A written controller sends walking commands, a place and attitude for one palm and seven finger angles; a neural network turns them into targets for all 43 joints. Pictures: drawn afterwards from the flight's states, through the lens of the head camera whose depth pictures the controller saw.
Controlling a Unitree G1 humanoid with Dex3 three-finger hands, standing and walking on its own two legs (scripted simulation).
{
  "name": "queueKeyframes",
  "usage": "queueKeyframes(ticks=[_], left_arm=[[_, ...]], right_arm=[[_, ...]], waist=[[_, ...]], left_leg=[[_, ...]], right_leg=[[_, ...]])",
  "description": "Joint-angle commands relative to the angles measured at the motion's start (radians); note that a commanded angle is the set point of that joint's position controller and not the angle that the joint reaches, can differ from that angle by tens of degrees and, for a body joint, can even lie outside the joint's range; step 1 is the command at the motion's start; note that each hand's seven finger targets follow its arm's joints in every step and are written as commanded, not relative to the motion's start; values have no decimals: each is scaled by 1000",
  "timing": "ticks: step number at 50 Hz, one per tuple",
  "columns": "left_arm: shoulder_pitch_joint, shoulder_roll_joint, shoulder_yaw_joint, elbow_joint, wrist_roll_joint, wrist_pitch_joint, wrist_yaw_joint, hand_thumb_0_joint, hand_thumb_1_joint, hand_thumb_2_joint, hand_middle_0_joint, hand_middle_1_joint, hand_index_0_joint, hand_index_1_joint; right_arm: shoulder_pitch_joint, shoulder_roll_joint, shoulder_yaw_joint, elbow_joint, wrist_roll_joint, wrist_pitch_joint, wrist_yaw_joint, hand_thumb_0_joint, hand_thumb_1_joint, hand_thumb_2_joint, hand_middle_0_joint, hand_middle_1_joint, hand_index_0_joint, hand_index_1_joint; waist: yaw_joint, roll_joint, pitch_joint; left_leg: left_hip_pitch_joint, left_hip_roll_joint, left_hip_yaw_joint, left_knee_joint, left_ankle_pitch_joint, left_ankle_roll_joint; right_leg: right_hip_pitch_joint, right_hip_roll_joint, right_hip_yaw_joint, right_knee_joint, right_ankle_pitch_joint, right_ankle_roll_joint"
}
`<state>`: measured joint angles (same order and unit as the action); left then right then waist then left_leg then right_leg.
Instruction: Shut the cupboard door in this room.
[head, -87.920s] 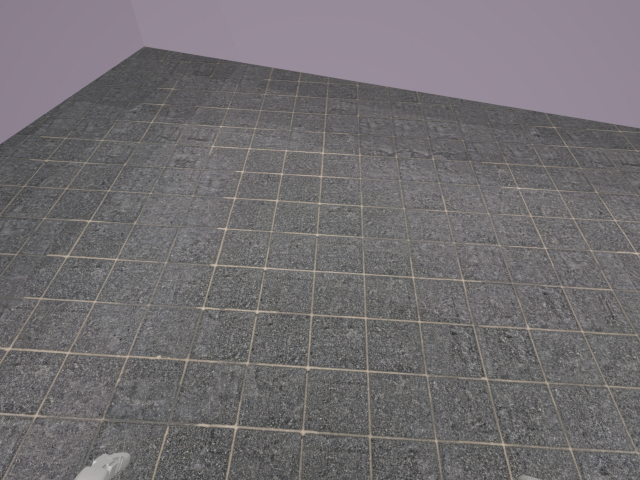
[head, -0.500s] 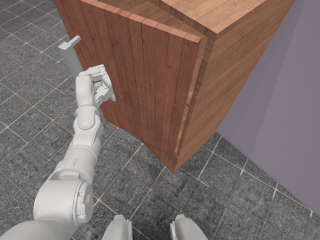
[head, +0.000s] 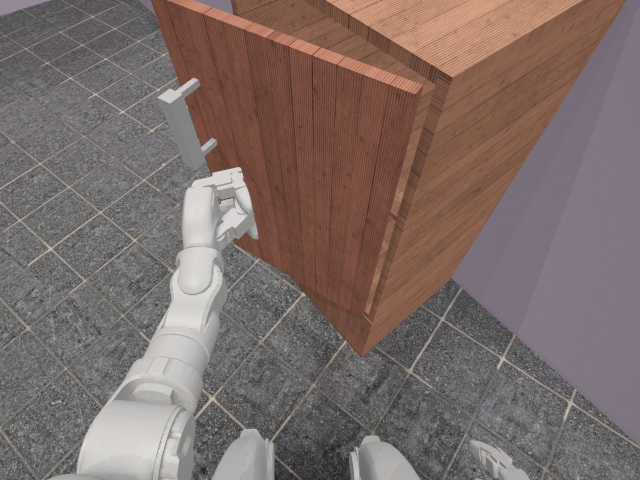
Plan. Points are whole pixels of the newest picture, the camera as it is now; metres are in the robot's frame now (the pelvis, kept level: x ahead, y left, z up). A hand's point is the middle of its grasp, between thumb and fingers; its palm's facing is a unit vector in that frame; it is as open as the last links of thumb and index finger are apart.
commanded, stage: draw the hand back to the body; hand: left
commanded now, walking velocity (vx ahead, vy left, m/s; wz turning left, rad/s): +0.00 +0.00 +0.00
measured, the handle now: (193, 124) +0.62 +0.18 +0.05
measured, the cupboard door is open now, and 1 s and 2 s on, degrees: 18 18 18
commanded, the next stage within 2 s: step back with the hand held close in 1.50 s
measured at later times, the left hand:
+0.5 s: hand (134, 261) +0.32 +0.17 +0.15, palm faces +0.01 -0.99 -0.11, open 3.1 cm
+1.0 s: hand out of the picture +0.24 +0.27 +0.23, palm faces +0.36 -0.86 -0.36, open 5.1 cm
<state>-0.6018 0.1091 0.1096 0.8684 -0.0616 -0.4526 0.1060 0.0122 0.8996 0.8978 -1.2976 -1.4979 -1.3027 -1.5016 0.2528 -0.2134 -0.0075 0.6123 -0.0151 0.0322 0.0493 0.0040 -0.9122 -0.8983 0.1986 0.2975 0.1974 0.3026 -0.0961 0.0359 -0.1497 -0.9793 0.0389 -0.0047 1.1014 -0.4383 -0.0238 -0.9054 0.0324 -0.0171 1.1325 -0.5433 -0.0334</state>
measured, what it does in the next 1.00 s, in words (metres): rises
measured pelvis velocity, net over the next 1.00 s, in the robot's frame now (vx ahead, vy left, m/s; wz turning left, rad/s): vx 0.04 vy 0.03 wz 0.02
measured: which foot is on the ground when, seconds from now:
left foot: down 0.00-1.00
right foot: down 0.00-1.00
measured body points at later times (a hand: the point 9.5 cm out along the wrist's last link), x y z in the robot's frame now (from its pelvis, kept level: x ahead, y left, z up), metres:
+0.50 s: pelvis +0.02 +0.02 +0.05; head +0.03 +0.02 +0.50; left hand +0.32 +0.22 +0.15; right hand +0.18 -0.23 -0.03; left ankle +0.05 +0.14 -0.65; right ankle +0.00 -0.10 -0.65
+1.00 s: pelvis +0.04 +0.03 +0.09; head +0.02 +0.01 +0.54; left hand +0.22 +0.32 +0.25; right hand +0.23 -0.17 +0.00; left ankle +0.05 +0.14 -0.65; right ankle +0.00 -0.10 -0.65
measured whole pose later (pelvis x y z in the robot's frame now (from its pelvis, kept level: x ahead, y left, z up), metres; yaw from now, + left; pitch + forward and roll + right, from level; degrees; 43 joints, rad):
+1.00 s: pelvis +0.04 +0.03 +0.09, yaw +1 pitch -3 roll +0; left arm 0.40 0.34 0.23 -0.36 -0.08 -0.01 0.09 0.01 0.90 0.90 -0.60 -0.73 -0.61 -0.74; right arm 0.19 -0.21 0.07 0.59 0.03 -0.02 -0.07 0.01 -0.91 -0.90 0.20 0.30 0.20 0.30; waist 0.05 0.06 -0.01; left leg -0.18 -0.01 0.01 0.47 -0.24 0.02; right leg -0.08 -0.01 0.00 0.42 -0.30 0.02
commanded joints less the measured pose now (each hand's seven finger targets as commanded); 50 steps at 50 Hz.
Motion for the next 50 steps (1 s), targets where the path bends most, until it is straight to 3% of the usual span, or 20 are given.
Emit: queueKeyframes(ticks=[1,3,4,8,12,15,19,21,22,24,25,26,30,38,39,40,43,47,49,50], left_arm=[[-238,183,63,-430,-31,-96,-16,0,900,900,-1300,-1500,-1300,-1500],[-167,181,39,-519,-33,-93,-37,0,900,900,-1300,-1500,-1300,-1500],[-116,188,33,-542,-34,-84,-49,0,900,900,-1300,-1500,-1300,-1500],[21,130,-38,-559,-79,20,-105,0,900,900,-1300,-1500,-1300,-1500],[82,142,-31,-624,-126,94,-140,0,900,900,-1300,-1500,-1300,-1500],[159,165,-22,-748,-130,92,-142,0,900,900,-1300,-1500,-1300,-1500],[283,231,26,-877,-124,92,-142,0,900,900,-1217,-1410,-1217,-1410],[329,227,22,-928,-130,115,-154,0,900,900,-1163,-1350,-1163,-1350],[379,269,-38,-976,-42,167,-108,0,900,900,-1135,-1320,-1135,-1320],[441,252,-36,-1058,-39,226,-77,0,900,900,-1080,-1260,-1080,-1260],[454,245,-46,-1093,-31,244,-67,0,900,900,-1053,-1230,-1053,-1230],[470,253,-42,-1106,-24,264,-56,0,900,900,-1025,-1200,-1025,-1200],[541,265,-21,-1159,-18,322,-34,0,900,900,-915,-1080,-915,-1080],[720,323,80,-1350,-12,375,-8,0,900,900,-695,-840,-695,-840],[758,347,106,-1353,-12,381,-7,0,900,900,-668,-810,-668,-810],[759,334,101,-1384,-12,381,-6,0,900,900,-640,-780,-640,-780],[799,350,141,-1424,-8,383,0,0,900,900,-558,-690,-558,-690],[883,392,225,-1440,-15,383,5,0,900,900,-447,-570,-447,-570],[931,432,284,-1435,-17,382,8,0,900,900,-393,-510,-393,-510],[932,416,281,-1453,-20,378,6,0,900,900,-365,-480,-365,-480]], right_arm=[[82,-147,-58,-135,7,-32,-23,0,-900,-900,200,300,200,300],[80,-144,-58,-143,15,-36,-27,0,-900,-900,200,300,200,300],[83,-148,-59,-149,19,-37,-31,0,-900,-900,200,300,200,300],[58,-151,-51,-159,48,-33,-48,0,-900,-900,200,300,200,300],[15,-156,-38,-169,65,-47,-71,0,-900,-900,200,300,200,300],[-17,-148,-30,-186,68,-67,-76,0,-900,-900,200,300,200,300],[-51,-148,-22,-209,66,-86,-76,0,-900,-900,200,300,200,300],[-74,-142,-17,-223,71,-90,-73,0,-900,-900,200,300,200,300],[-101,-123,-25,-238,71,-57,-98,0,-900,-900,200,300,200,300],[-115,-123,-19,-262,69,-47,-122,0,-900,-900,200,300,200,300],[-125,-119,-13,-260,71,-44,-127,0,-900,-900,200,300,200,300],[-132,-118,-7,-255,69,-39,-132,0,-900,-900,200,300,200,300],[-157,-113,10,-249,63,-37,-149,0,-900,-900,200,300,200,300],[-183,-101,30,-228,47,-67,-143,0,-900,-900,200,300,200,300],[-186,-109,29,-221,43,-72,-143,0,-900,-900,200,300,200,300],[-189,-102,32,-221,45,-75,-141,0,-900,-900,200,300,200,300],[-192,-103,31,-208,39,-91,-134,0,-900,-900,200,300,200,300],[-195,-105,23,-195,36,-105,-130,0,-900,-900,200,300,200,300],[-199,-112,16,-187,35,-112,-132,0,-900,-900,200,300,200,300],[-199,-106,18,-190,40,-112,-131,0,-900,-900,200,300,200,300]], waist=[[43,-51,-518],[47,-49,-501],[42,-82,-483],[18,-119,-276],[32,-88,-169],[57,-13,-187],[85,21,-195],[88,35,-172],[97,-20,-172],[86,-31,-118],[84,13,-112],[83,14,-82],[87,-24,-13],[118,60,-14],[125,29,0],[121,58,3],[126,62,36],[139,12,50],[150,4,55],[146,26,55]], left_leg=[[357,-49,35,-124,281,52],[397,-47,39,-147,294,54],[410,-42,35,-158,302,58],[420,-41,40,-238,188,65],[470,-41,28,-304,136,65],[544,-39,21,-335,175,63],[596,-34,13,-370,222,60],[608,-32,14,-394,221,56],[661,-37,14,-441,218,56],[678,-35,13,-470,232,61],[709,-32,11,-484,251,60],[726,-30,9,-500,253,59],[784,-23,-2,-570,262,61],[894,-11,-15,-660,404,46],[889,-12,-13,-666,411,50],[897,-11,-11,-676,414,47],[904,-8,-18,-698,418,42],[894,-12,-11,-712,410,44],[892,-16,0,-716,402,47],[893,-17,6,-716,400,47]], right_leg=[[337,-10,40,-211,532,30],[365,-5,35,-231,546,31],[374,-3,32,-243,552,33],[351,-3,27,-364,398,44],[348,-6,14,-434,278,36],[381,-4,0,-429,317,27],[430,2,-15,-421,356,18],[446,0,-22,-431,359,18],[486,-21,30,-509,358,16],[511,-24,20,-547,367,20],[528,-27,15,-549,385,17],[530,-24,6,-565,387,17],[582,-22,-3,-628,387,18],[712,-26,-21,-698,474,14],[725,-24,-18,-716,484,16],[732,-28,-18,-718,482,16],[735,-24,-25,-737,472,16],[761,-24,-25,-755,475,20],[771,-21,-21,-773,476,22],[776,-27,-21,-767,475,21]])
